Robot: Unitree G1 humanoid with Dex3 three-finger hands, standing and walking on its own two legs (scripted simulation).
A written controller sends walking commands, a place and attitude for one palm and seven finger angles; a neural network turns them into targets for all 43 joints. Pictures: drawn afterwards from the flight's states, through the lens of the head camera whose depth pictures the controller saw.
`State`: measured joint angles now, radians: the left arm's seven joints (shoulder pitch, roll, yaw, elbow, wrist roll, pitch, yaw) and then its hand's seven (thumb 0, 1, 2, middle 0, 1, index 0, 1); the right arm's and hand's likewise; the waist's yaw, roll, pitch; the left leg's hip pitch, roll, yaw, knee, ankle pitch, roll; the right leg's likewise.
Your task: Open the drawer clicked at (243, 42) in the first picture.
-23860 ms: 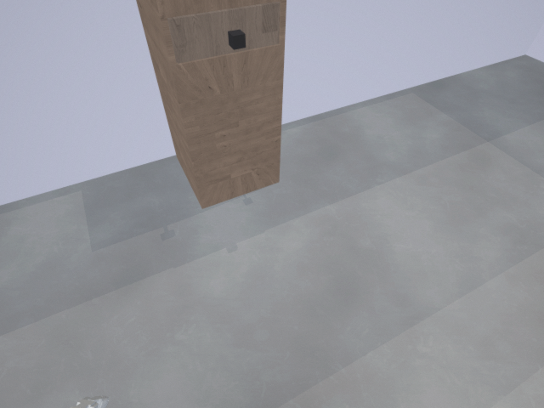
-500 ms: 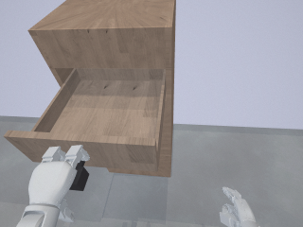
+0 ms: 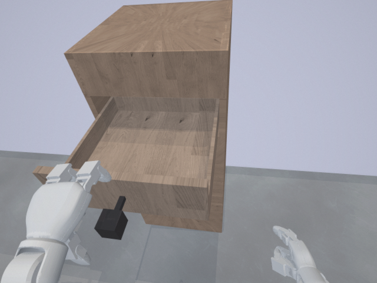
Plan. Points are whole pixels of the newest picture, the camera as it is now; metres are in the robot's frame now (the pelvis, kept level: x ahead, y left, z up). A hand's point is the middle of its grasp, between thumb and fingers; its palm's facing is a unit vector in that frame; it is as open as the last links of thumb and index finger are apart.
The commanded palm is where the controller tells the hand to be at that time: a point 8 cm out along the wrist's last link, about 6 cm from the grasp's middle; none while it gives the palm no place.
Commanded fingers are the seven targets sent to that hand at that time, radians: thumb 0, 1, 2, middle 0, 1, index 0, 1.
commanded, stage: lift the hand off the handle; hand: left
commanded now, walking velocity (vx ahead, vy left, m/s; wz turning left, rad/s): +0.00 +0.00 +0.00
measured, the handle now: (115, 214) +0.23 +0.21 +0.03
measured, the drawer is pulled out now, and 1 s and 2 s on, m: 0.29 0.29 0.29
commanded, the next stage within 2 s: draw the hand back to the body in 0.62 s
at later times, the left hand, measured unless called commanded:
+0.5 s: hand (71, 190) +0.20 +0.22 +0.18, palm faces +0.16 -0.06 -0.99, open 13.8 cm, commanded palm +0.15 +0.22 +0.25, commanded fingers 0.00 -0.50 0.30 -0.30 -1.20 -0.30 -1.20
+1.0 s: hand (68, 191) +0.19 +0.22 +0.18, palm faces +0.13 -0.06 -0.99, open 13.8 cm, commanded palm +0.15 +0.23 +0.24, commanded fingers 0.00 -0.50 0.30 -0.30 -1.20 -0.30 -1.20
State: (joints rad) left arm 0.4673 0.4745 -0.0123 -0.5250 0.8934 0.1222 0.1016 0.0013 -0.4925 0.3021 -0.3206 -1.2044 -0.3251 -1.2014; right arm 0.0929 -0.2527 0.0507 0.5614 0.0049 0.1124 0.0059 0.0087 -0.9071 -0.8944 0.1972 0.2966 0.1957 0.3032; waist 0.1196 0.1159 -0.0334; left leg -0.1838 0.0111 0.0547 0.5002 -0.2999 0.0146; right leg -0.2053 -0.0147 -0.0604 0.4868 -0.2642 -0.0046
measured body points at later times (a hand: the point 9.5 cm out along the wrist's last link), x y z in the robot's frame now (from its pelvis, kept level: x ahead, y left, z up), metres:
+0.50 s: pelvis -0.01 -0.01 +0.00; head -0.03 -0.07 +0.45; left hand +0.18 +0.22 +0.24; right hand +0.23 -0.21 -0.08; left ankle -0.02 +0.10 -0.74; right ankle +0.00 -0.12 -0.74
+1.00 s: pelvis -0.01 -0.02 +0.00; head -0.01 -0.07 +0.45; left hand +0.18 +0.23 +0.23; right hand +0.22 -0.22 -0.09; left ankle -0.02 +0.10 -0.74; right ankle +0.00 -0.12 -0.74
